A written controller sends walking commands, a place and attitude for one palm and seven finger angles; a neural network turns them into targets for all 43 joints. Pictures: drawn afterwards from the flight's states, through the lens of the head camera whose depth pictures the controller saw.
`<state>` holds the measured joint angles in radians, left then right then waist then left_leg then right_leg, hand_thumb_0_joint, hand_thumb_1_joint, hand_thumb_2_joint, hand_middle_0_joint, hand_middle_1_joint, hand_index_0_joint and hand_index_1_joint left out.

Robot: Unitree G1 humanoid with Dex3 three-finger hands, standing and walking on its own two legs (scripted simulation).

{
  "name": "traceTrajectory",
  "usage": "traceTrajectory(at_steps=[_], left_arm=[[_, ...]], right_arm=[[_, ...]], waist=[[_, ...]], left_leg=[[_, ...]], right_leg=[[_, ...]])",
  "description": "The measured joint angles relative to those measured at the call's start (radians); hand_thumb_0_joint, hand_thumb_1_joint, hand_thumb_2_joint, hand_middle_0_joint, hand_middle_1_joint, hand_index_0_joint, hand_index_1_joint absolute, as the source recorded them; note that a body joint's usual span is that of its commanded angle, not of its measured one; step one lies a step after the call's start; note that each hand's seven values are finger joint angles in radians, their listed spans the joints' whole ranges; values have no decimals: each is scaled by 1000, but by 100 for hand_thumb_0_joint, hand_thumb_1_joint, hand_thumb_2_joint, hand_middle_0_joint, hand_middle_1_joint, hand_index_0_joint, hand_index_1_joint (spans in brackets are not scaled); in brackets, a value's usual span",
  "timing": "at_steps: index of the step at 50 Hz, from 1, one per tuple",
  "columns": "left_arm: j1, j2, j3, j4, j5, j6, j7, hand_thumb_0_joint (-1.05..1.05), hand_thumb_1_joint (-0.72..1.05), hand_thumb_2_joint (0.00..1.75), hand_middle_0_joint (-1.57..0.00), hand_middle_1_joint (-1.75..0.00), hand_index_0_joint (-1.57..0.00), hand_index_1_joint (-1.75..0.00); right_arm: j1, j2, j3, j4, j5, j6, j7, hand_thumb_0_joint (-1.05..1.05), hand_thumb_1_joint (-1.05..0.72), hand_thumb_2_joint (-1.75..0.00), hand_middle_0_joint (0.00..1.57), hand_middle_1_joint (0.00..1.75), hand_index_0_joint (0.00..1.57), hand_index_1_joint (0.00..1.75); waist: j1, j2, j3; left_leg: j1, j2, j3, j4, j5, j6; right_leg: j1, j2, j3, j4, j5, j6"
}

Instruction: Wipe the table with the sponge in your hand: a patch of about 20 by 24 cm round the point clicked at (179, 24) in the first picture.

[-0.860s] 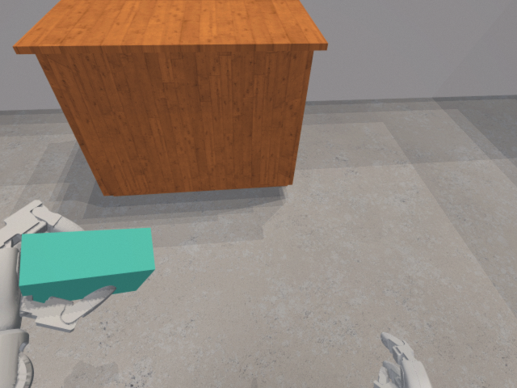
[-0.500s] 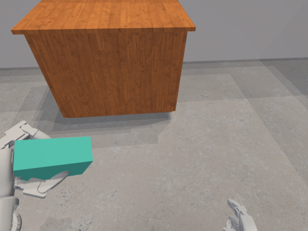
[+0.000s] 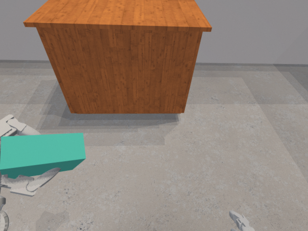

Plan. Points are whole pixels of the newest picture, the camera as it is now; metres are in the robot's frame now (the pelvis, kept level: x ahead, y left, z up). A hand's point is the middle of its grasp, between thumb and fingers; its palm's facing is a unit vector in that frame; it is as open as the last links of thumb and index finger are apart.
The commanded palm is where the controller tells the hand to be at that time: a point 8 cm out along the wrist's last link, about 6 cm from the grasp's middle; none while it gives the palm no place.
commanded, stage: walk to a spot facing it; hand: left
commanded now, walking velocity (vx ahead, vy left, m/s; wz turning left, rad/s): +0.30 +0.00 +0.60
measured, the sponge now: (55, 155) +0.23 +0.21 +0.15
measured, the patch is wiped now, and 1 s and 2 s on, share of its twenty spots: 0.00 0.00 0.00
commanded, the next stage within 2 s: none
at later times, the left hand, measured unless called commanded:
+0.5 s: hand (4, 136) +0.24 +0.29 +0.19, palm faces +0.59 -0.68 -0.43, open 9.4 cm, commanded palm +0.17 +0.32 +0.20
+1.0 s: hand (27, 105) +0.31 +0.28 +0.20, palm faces +0.69 -0.51 -0.51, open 9.4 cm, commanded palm +0.23 +0.30 +0.20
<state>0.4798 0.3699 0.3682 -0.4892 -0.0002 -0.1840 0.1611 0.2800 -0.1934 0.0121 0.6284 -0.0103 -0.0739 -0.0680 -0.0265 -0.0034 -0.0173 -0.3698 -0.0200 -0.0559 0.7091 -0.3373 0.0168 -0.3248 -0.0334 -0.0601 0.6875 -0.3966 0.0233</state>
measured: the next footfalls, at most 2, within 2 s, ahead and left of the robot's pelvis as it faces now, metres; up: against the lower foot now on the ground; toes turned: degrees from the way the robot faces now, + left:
left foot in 0.32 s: +0.12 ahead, +0.15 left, +0.00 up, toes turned +20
right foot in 0.68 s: +0.29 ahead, -0.10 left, +0.00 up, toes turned +11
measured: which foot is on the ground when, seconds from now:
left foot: down 0.00-0.08, up 0.10-0.30, down 0.32-0.68, up 0.70-1.00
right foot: down 0.00-0.32, up 0.34-0.66, down 0.68-1.00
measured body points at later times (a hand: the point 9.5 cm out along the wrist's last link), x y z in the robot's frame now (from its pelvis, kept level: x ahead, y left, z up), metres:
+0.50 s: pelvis +0.09 +0.01 +0.01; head +0.11 +0.03 +0.46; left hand +0.20 +0.33 +0.22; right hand +0.32 -0.15 -0.07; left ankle +0.08 +0.13 -0.72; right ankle +0.14 -0.12 -0.64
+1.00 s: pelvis +0.23 -0.03 +0.02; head +0.28 -0.01 +0.47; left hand +0.27 +0.30 +0.23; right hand +0.51 -0.18 -0.07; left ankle +0.22 +0.14 -0.65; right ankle +0.25 -0.11 -0.72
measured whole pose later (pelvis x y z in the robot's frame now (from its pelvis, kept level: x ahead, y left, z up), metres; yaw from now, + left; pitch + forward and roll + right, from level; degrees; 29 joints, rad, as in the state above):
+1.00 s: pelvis +0.23 -0.03 +0.02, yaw +30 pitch +0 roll +3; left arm 0.50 0.41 0.38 -0.58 -0.01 -0.20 0.15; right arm 0.19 -0.27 -0.06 0.58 -0.01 -0.03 -0.06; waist -0.01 -0.03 0.10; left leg -0.56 0.10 0.14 0.94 -0.32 -0.03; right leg -0.17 -0.14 -0.31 0.49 -0.32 -0.03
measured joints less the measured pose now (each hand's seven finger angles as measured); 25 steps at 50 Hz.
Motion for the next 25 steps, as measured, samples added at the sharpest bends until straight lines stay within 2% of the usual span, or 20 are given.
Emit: traceTrajectory(at_steps=[2, 4, 5, 8, 10, 13, 15, 16, 17, 19, 20, 22, 25], left_arm=[[-6, -12, -3, 15, 3, 2, -7, 0, -43, 97, -82, -134, -82, -133], [-16, -22, -14, 16, 9, 4, -13, 0, -43, 97, -82, -134, -82, -133], [-22, -24, -22, 10, 11, 0, -15, 0, -43, 97, -82, -134, -82, -133], [-43, -30, -58, -5, 8, -22, -20, 0, -43, 97, -82, -134, -82, -133], [-31, -31, -62, -17, 13, -34, -23, 0, -43, 97, -82, -134, -82, -133], [-3, -6, -32, -52, 13, -44, -19, 0, -43, 97, -82, -134, -82, -133], [11, 13, -3, -89, 3, -40, -5, 0, -43, 97, -82, -134, -82, -133], [15, 16, 13, -108, -3, -38, 5, 0, -43, 97, -82, -134, -82, -133], [8, 20, 25, -113, -8, -37, 15, 0, -43, 97, -82, -134, -82, -133], [-14, 30, 35, -94, -8, -36, 19, 0, -43, 97, -82, -134, -82, -133], [-22, 35, 36, -82, -7, -30, 12, 0, -43, 97, -82, -134, -82, -133], [-33, 37, 31, -71, -7, -13, -3, 0, -43, 97, -82, -134, -82, -133], [-24, 26, 20, -93, -12, -11, -16, 0, -43, 97, -82, -134, -82, -133]], right_arm=[[1, 6, 0, 8, -2, -2, 5, 2, -90, -90, 20, 30, 20, 30], [3, 8, 2, 9, -1, -8, 13, 2, -90, -90, 20, 30, 20, 30], [2, 9, 1, 12, 1, -10, 17, 2, -90, -90, 20, 30, 20, 30], [-4, 1, -5, 34, 1, -7, 21, 2, -90, -90, 20, 30, 20, 30], [-12, -9, -7, 37, -1, 9, 19, 2, -90, -90, 20, 30, 20, 30], [-27, -15, -11, 9, -3, 27, 12, 2, -90, -90, 20, 30, 20, 30], [-38, -25, -17, -27, -4, 23, 7, 2, -90, -90, 20, 30, 20, 30], [-52, -34, -23, -47, -4, 19, 4, 2, -90, -90, 20, 30, 20, 30], [-77, -32, -32, -53, -4, 16, 1, 2, -90, -90, 20, 30, 20, 30], [-121, -9, -40, -44, 2, 8, 7, 2, -90, -90, 20, 30, 20, 30], [-132, 6, -37, -38, 6, 7, 15, 2, -91, -90, 20, 30, 19, 30], [-136, 34, -25, -34, 14, 5, 30, 2, -91, -90, 20, 30, 19, 30], [-115, 64, -4, -33, 20, -10, 39, 1, -91, -90, 20, 30, 20, 30]], waist=[[2, 17, -1], [7, 30, 2], [9, 28, 7], [5, 4, 23], [13, -13, 31], [21, -48, 54], [22, -69, 72], [25, -67, 85], [26, -66, 105], [24, -54, 131], [21, -49, 128], [15, -38, 113], [22, -25, 95]], left_leg=[[-1, 4, -23, 14, -15, -6], [-3, 4, -48, 28, -27, -12], [-18, 6, -33, 70, -40, -9], [-105, 14, 49, 333, -114, -20], [-133, 42, 98, 387, -129, -23], [-100, 83, 159, 201, -116, -18], [-36, 75, 194, -1, -29, -14], [-11, 71, 203, -60, 73, -2], [-16, 68, 205, -27, 96, 5], [-7, 70, 192, 25, 35, 10], [3, 70, 180, 21, 15, 9], [23, 71, 151, -13, 11, 4], [65, 76, 112, -86, 39, -10]], right_leg=[[13, 17, -8, 2, -34, -2], [37, 22, -31, -36, 46, -16], [42, 15, -42, -32, 53, -22], [82, -27, -90, -31, -6, -23], [110, -51, -107, -55, -15, -12], [136, -89, -127, -71, -24, 5], [119, -129, -135, 2, -62, 15], [81, -147, -126, 101, -79, 14], [33, -147, -89, 235, -117, 21], [-62, -98, -18, 489, -174, 24], [-107, -78, -4, 568, -180, 27], [-180, -61, 0, 620, -160, 37], [-233, -68, -16, 508, -68, 47]])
